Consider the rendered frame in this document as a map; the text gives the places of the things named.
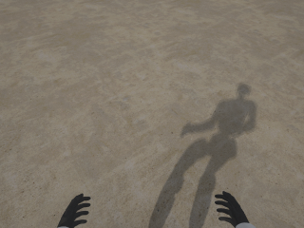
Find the left robot hand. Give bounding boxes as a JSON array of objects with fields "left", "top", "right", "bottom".
[{"left": 57, "top": 193, "right": 91, "bottom": 228}]

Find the right robot hand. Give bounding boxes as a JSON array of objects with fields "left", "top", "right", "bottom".
[{"left": 215, "top": 191, "right": 249, "bottom": 228}]

